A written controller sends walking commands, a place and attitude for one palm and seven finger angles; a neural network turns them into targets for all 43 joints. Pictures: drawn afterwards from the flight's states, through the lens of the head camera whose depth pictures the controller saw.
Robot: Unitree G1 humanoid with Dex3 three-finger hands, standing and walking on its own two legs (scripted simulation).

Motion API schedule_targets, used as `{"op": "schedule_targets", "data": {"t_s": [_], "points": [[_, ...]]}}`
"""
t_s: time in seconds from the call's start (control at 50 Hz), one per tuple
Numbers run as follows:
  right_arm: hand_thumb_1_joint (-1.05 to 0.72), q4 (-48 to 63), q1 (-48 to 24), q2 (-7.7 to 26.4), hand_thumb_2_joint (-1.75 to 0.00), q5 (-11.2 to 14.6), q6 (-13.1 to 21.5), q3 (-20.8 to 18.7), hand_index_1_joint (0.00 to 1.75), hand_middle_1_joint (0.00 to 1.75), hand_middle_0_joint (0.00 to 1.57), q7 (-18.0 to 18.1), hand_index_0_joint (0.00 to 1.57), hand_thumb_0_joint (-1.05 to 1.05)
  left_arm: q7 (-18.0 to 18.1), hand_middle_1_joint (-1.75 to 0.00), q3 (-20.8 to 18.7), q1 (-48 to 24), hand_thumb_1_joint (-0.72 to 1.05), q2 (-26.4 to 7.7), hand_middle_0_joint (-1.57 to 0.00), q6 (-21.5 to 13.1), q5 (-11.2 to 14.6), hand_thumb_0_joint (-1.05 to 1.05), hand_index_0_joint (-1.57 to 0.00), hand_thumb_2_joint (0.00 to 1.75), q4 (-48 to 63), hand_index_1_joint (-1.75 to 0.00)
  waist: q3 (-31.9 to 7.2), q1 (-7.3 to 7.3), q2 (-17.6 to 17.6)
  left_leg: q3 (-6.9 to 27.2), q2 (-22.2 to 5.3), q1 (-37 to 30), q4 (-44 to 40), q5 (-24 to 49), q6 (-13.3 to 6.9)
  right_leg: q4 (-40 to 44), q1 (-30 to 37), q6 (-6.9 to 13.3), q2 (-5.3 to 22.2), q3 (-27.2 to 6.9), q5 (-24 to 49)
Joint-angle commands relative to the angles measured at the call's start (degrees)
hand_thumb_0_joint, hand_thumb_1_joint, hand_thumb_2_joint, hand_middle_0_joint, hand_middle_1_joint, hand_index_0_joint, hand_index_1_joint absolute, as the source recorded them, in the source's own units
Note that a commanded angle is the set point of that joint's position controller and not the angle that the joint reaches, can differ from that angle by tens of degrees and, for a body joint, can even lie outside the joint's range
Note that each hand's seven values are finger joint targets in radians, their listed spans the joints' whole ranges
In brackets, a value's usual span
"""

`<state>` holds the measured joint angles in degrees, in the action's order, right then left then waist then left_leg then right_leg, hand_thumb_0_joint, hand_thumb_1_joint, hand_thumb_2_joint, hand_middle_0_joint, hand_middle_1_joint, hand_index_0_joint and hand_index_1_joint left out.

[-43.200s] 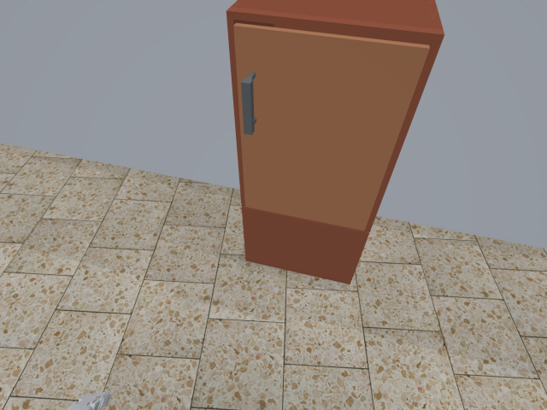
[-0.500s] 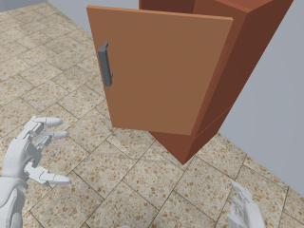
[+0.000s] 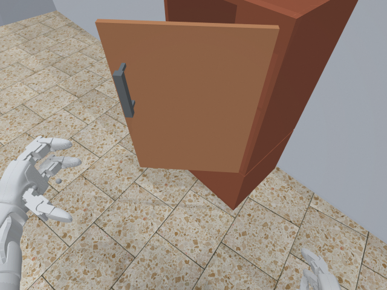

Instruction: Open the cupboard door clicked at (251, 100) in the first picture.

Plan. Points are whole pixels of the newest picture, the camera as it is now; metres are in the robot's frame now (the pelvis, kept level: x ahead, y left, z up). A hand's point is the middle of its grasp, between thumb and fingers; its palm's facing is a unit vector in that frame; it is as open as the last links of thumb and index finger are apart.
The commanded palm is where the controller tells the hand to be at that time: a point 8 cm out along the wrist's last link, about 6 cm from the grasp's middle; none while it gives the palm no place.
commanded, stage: raise the hand with hooked fingers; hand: left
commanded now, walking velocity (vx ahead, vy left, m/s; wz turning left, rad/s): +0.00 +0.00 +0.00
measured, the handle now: (126, 91) +0.59 +0.22 +0.07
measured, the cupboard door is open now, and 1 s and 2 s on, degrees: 43 43 43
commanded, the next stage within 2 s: move the hooked fingers beside the handle in 0.34 s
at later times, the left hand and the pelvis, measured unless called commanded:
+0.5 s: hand (55, 185) +0.28 +0.28 +0.09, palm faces +0.03 -1.00 -0.04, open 14.0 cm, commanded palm +0.27 +0.32 +0.09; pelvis -0.01 +0.00 +0.00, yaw +0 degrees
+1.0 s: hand (76, 147) +0.38 +0.28 +0.08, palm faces +0.00 -1.00 -0.03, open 14.0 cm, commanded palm +0.36 +0.32 +0.08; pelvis +0.00 +0.00 -0.01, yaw -1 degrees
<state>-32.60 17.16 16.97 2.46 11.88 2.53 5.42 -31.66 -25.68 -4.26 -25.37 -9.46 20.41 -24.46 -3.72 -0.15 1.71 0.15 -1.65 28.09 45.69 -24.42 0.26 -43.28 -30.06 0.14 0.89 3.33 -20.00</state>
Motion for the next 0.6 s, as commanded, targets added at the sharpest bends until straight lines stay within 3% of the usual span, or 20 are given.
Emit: {"op": "schedule_targets", "data": {"t_s": [0.0,0.08,0.1,0.12,0.16,0.22,0.26,0.32,0.42,0.44,0.5,0.54,0.58], "points": [[-0.9,8.9,-2.4,7.1,-0.9,0.0,3.1,-3.5,0.3,0.3,0.2,0.0,0.2,0.0,1.7,-1.2,-7.2,-10.6,-0.5,-15.6,-0.3,-5.5,1.9,0.0,-0.3,0.3,13.2,-1.2,-13.5,1.19,0.2,0.1,2.1,-2.2,-6.4,18.9,-1.2,4.5,11.1,1.1,-1.3,-1.5,16.1],[-0.9,8.7,-2.3,7.0,-0.9,-0.1,2.9,-3.5,0.3,0.3,0.2,0.0,0.2,0.0,3.3,-1.2,-7.4,-12.0,-0.5,-15.7,-0.3,-7.2,1.2,0.0,-0.3,0.3,13.2,-1.2,-12.4,0.92,2.5,-0.1,2.1,-2.4,-6.7,16.6,-1.1,4.7,10.0,1.3,-1.4,-1.6,13.1],[-0.9,8.7,-2.6,6.9,-0.9,0.0,2.8,-3.4,0.3,0.3,0.2,0.1,0.2,0.0,3.2,-1.2,-6.1,-12.4,-0.5,-14.8,-0.3,-7.2,0.7,0.0,-0.3,0.3,13.2,-1.2,-11.9,0.71,4.6,-0.2,2.2,-2.6,-7.1,15.8,-1.1,4.9,9.4,1.3,-1.3,-1.6,12.2],[-0.9,8.7,-2.5,6.8,-0.9,0.0,2.7,-3.3,0.3,0.3,0.2,0.2,0.2,0.0,3.1,-1.2,-5.7,-12.4,-0.5,-14.4,-0.3,-7.0,0.5,0.0,-0.3,0.3,12.2,-1.2,-11.4,0.33,3.2,0.0,2.1,-2.5,-7.4,14.8,-1.2,5.2,8.9,1.2,-1.4,-1.4,11.3],[-0.9,8.7,-2.6,6.9,-0.9,0.2,2.8,-3.4,0.3,0.3,0.2,0.4,0.2,0.0,2.7,-1.2,-4.8,-12.6,-0.5,-14.1,-0.3,-6.8,0.1,0.0,-0.3,0.3,12.7,-1.2,-11.7,0.25,4.7,0.0,2.1,-2.9,-7.6,14.3,-1.2,5.5,8.7,1.2,-1.2,-1.5,10.7],[-0.9,8.8,-2.9,7.0,-0.9,0.2,2.8,-3.3,0.3,0.3,0.2,0.7,0.2,0.0,2.0,-1.2,-4.9,-13.3,-0.5,-14.6,-0.3,-6.6,0.4,0.0,-0.3,0.3,12.9,-1.2,-12.0,0.18,2.6,0.4,2.0,-3.0,-7.8,13.8,-1.3,5.7,9.3,1.2,-1.4,-1.5,10.2],[-0.9,8.6,-3.0,6.9,-0.9,0.2,3.0,-3.2,0.3,0.3,0.2,0.9,0.2,0.0,1.8,-1.2,-5.1,-13.0,-0.5,-14.5,-0.3,-6.7,0.6,0.0,-0.3,0.3,13.0,-1.2,-12.3,0.3,3.5,0.5,2.0,-3.4,-7.8,14.2,-1.2,5.6,9.2,1.2,-1.4,-1.2,10.5],[-0.9,8.5,-3.0,7.0,-0.9,0.3,2.9,-3.0,0.3,0.3,0.2,0.9,0.2,0.0,1.6,-1.2,-5.2,-12.8,-0.5,-14.1,-0.3,-6.3,1.2,0.0,-0.3,0.3,10.7,-1.2,-10.6,0.13,1.3,0.5,2.0,-2.3,-7.8,13.6,-1.1,5.8,9.0,1.1,-1.5,-1.2,10.2],[-0.9,8.5,-3.0,6.9,-0.9,0.2,3.2,-3.0,0.3,0.3,0.2,0.9,0.2,0.0,1.6,-1.2,-4.3,-13.8,-0.5,-13.8,-0.3,-6.3,0.7,0.0,-0.3,0.3,11.6,-1.2,-12.0,0.29,3.1,0.7,2.1,-4.1,-8.0,15.2,-1.1,5.2,8.7,1.3,-1.5,-0.8,11.7],[-0.9,8.3,-2.9,6.9,-0.9,0.2,3.3,-2.9,0.3,0.3,0.2,1.0,0.2,0.0,1.7,-1.2,-3.4,-15.3,-0.5,-13.3,-0.3,-6.2,0.3,0.0,-0.3,0.3,11.7,-1.2,-11.9,-0.06,4.0,0.8,2.0,-4.3,-7.8,15.8,-1.0,5.0,8.2,1.3,-1.5,-0.6,12.4],[-0.9,6.9,-2.3,7.3,-0.9,0.2,2.9,-2.8,0.3,0.3,0.2,1.5,0.2,0.0,1.9,-1.2,-2.0,-24.2,-0.5,-13.6,-0.3,-6.2,-0.2,0.0,-0.3,0.3,8.6,-1.2,-9.5,-2.16,1.5,1.1,1.9,-3.2,-7.4,12.1,-1.1,5.7,5.2,1.0,-1.7,-1.0,9.0],[-0.9,6.3,-2.0,7.4,-0.9,0.3,2.7,-2.6,0.3,0.3,0.2,1.8,0.2,0.0,2.0,-1.2,-2.1,-26.6,-0.5,-14.4,-0.3,-6.4,-0.9,0.0,-0.3,0.3,4.6,-1.2,-8.7,-2.23,2.2,1.2,2.1,-2.0,-7.6,9.7,-0.9,5.8,4.4,1.1,-1.4,-1.1,6.1],[-0.9,5.7,-1.4,7.8,-0.9,0.1,2.4,-2.7,0.3,0.3,0.2,1.9,0.2,0.0,2.0,-1.2,-2.9,-30.1,-0.5,-16.5,-0.3,-6.9,-1.5,0.0,-0.3,0.3,3.0,-1.2,-10.6,-2.25,1.7,1.3,2.0,-2.3,-7.0,10.6,-1.0,5.4,5.1,1.3,-1.4,-1.5,6.7]]}}
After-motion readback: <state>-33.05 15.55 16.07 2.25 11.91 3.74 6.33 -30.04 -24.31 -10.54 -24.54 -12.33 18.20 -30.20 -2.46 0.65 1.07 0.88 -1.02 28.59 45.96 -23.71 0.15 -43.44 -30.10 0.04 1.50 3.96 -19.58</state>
